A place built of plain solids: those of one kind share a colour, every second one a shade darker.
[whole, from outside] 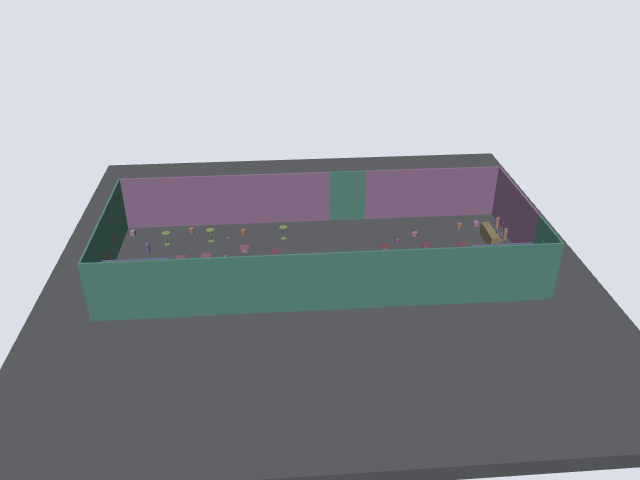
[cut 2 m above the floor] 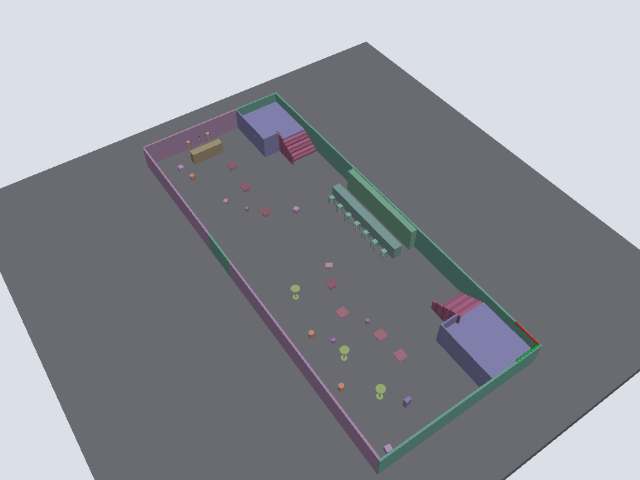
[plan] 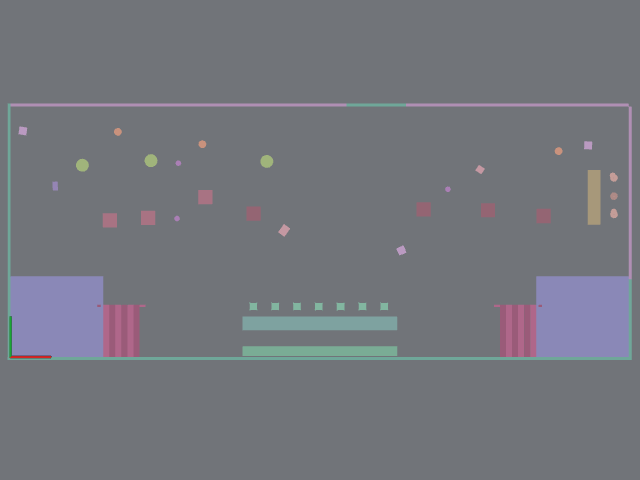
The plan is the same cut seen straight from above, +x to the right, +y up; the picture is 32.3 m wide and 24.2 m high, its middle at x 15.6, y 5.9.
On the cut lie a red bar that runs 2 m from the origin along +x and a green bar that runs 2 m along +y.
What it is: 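A theatre's foyer; 31.2 x 12.6 m, 4.5 m high; at both ends a flight of 7 risers of 0.162 m, 2.5 m broad, to a landing; a bar 7.8 m long, 1.10 m high; standing tables 1.06 m high; a coat check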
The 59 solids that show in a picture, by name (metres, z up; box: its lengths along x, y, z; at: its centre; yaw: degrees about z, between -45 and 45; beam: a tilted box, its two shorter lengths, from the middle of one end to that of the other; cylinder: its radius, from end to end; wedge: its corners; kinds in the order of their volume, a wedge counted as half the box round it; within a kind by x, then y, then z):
{
 "floor_1": {"box": [4.67, 4.07, 1.18], "at": [2.33, 2.04, 0.54]},
 "floor_2": {"box": [4.67, 0.12, 1.28], "at": [2.33, 4.01, 0.59]},
 "floor_3": {"box": [4.67, 0.12, 2.18], "at": [2.33, 4.01, 1.04]},
 "floor_4": {"box": [0.12, 1.43, 2.18], "at": [4.61, 3.23, 1.04]},
 "floor_5": {"box": [0.12, 1.43, 1.28], "at": [26.56, 3.23, 0.59]},
 "floor_6": {"box": [0.12, 1.43, 2.18], "at": [26.56, 3.23, 1.04]},
 "floor_7": {"box": [4.67, 4.07, 1.18], "at": [28.84, 2.04, 0.54]},
 "floor_8": {"box": [4.67, 0.12, 1.28], "at": [28.84, 4.01, 0.59]},
 "floor_9": {"box": [4.67, 0.12, 2.18], "at": [28.84, 4.01, 1.04]},
 "wall_1": {"box": [0.15, 12.93, 4.52], "at": [-0.07, 6.32, 2.21]},
 "wall_2": {"box": [31.47, 0.15, 4.52], "at": [15.59, -0.07, 2.21]},
 "wall_3": {"box": [3.0, 0.15, 4.52], "at": [18.44, 12.71, 2.21]},
 "wall_4": {"box": [0.15, 4.07, 4.52], "at": [31.25, 1.89, 2.21]},
 "window_wall_1": {"box": [16.94, 0.15, 4.52], "at": [8.47, 12.71, 2.21]},
 "window_wall_2": {"box": [11.23, 0.15, 4.52], "at": [25.55, 12.71, 2.21]},
 "window_wall_3": {"box": [0.15, 8.71, 4.52], "at": [31.25, 8.28, 2.21]},
 "backbar_1": {"box": [7.8, 0.5, 2.15], "at": [15.59, 0.3, 1.02]},
 "bar_1": {"box": [7.8, 0.7, 1.15], "at": [15.59, 1.7, 0.53]},
 "piece_1": {"box": [0.3, 2.52, 1.02], "at": [4.82, 1.26, 0.46]},
 "piece_2": {"box": [0.3, 2.52, 0.86], "at": [5.13, 1.26, 0.38]},
 "piece_3": {"box": [0.3, 2.52, 0.7], "at": [5.43, 1.26, 0.3]},
 "piece_4": {"box": [0.3, 2.52, 0.54], "at": [5.74, 1.26, 0.22]},
 "piece_5": {"box": [0.3, 2.52, 0.37], "at": [6.04, 1.26, 0.14]},
 "piece_6": {"box": [0.3, 2.52, 0.21], "at": [6.35, 1.26, 0.06]},
 "piece_7": {"box": [0.3, 2.52, 0.21], "at": [24.82, 1.26, 0.06]},
 "piece_8": {"box": [0.3, 2.52, 0.37], "at": [25.13, 1.26, 0.14]},
 "piece_9": {"box": [0.3, 2.52, 0.54], "at": [25.43, 1.26, 0.22]},
 "piece_10": {"box": [0.3, 2.52, 0.7], "at": [25.74, 1.26, 0.3]},
 "piece_11": {"box": [0.3, 2.52, 0.86], "at": [26.04, 1.26, 0.38]},
 "piece_12": {"box": [0.3, 2.52, 1.02], "at": [26.35, 1.26, 0.46]},
 "coats_1": {"box": [0.65, 2.76, 1.1], "at": [29.42, 8.05, 0.5]},
 "ottoman_1": {"box": [0.4, 0.4, 0.47], "at": [0.62, 11.4, 0.18], "yaw": -9.2},
 "ottoman_2": {"box": [0.4, 0.4, 0.47], "at": [19.7, 5.37, 0.18], "yaw": 22.9},
 "ottoman_3": {"box": [0.4, 0.4, 0.47], "at": [29.12, 10.67, 0.18], "yaw": -1.8},
 "drum_1": {"cylinder": 0.2, "from": [5.41, 11.35, 0.0], "to": [5.41, 11.35, 0.46]},
 "drum_2": {"cylinder": 0.2, "from": [9.67, 10.73, 0.0], "to": [9.67, 10.73, 0.46]},
 "drum_3": {"cylinder": 0.2, "from": [27.63, 10.38, 0.0], "to": [27.63, 10.38, 0.46]},
 "table_top_1": {"box": [0.72, 0.72, 0.04], "at": [5.01, 6.89, 0.38]},
 "table_top_2": {"box": [0.72, 0.72, 0.04], "at": [6.94, 7.01, 0.38]},
 "table_top_3": {"box": [0.72, 0.72, 0.04], "at": [9.82, 8.06, 0.38]},
 "table_top_4": {"box": [0.72, 0.72, 0.04], "at": [12.25, 7.23, 0.38]},
 "table_top_5": {"box": [0.72, 0.72, 0.04], "at": [20.82, 7.45, 0.38]},
 "table_top_6": {"box": [0.72, 0.72, 0.04], "at": [24.07, 7.4, 0.38]},
 "table_top_7": {"box": [0.72, 0.72, 0.04], "at": [26.88, 7.11, 0.38]},
 "box_cardboard_1": {"box": [0.4, 0.52, 0.28], "at": [13.79, 6.38, 0.09], "yaw": -36.0},
 "box_cardboard_2": {"box": [0.37, 0.34, 0.38], "at": [23.68, 9.45, 0.14], "yaw": -33.7},
 "suitcase_1": {"box": [0.27, 0.45, 0.77], "at": [2.25, 8.62, 0.33], "yaw": 2.7},
 "coat_stand_1": {"cylinder": 0.15, "from": [30.36, 9.15, 0.59], "to": [30.36, 9.15, 1.49]},
 "coat_stand_2": {"cylinder": 0.19, "from": [30.42, 8.11, 0.0], "to": [30.42, 8.11, 0.03]},
 "bar_stool_1": {"box": [0.38, 0.36, 0.06], "at": [12.24, 2.55, 0.73]},
 "bar_stool_2": {"box": [0.38, 0.36, 0.06], "at": [13.34, 2.55, 0.73]},
 "bar_stool_3": {"box": [0.38, 0.36, 0.06], "at": [14.44, 2.55, 0.73]},
 "bar_stool_4": {"box": [0.38, 0.36, 0.06], "at": [15.54, 2.55, 0.73]},
 "bar_stool_5": {"box": [0.38, 0.36, 0.06], "at": [16.64, 2.55, 0.73]},
 "bar_stool_6": {"box": [0.38, 0.36, 0.06], "at": [17.74, 2.55, 0.73]},
 "bar_stool_7": {"box": [0.38, 0.36, 0.06], "at": [18.84, 2.55, 0.73]},
 "bar_table_1": {"cylinder": 0.33, "from": [3.62, 9.67, 1.03], "to": [3.62, 9.67, 1.06]},
 "bar_table_2": {"cylinder": 0.33, "from": [7.08, 9.9, 1.03], "to": [7.08, 9.9, 1.06]},
 "bar_table_3": {"cylinder": 0.33, "from": [12.92, 9.86, 1.03], "to": [12.92, 9.86, 1.06]}
}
